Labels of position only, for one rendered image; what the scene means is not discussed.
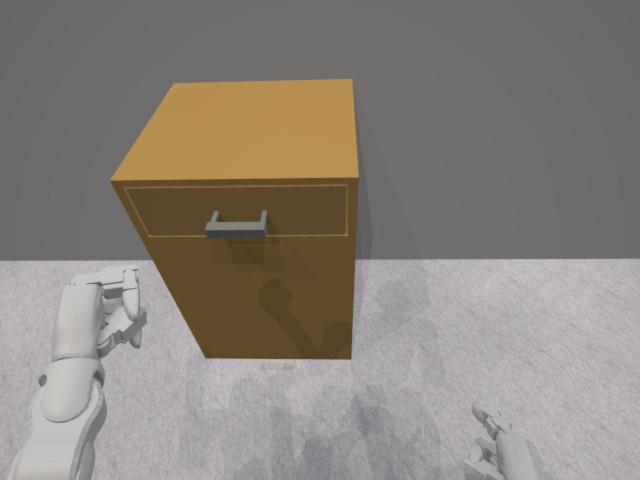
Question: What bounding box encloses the drawer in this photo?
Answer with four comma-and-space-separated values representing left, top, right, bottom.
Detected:
126, 184, 346, 236

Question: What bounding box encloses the robot left hand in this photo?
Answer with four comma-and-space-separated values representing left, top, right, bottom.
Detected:
52, 264, 147, 362

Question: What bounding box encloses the robot right hand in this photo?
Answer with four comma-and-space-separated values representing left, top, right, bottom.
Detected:
463, 402, 541, 480

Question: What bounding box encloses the handle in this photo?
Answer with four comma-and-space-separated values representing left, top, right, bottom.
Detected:
205, 211, 268, 238

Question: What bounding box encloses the cabinet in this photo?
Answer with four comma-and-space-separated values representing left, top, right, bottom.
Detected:
110, 79, 359, 360

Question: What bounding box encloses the robot left forearm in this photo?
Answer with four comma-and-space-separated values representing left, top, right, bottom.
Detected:
5, 357, 107, 480

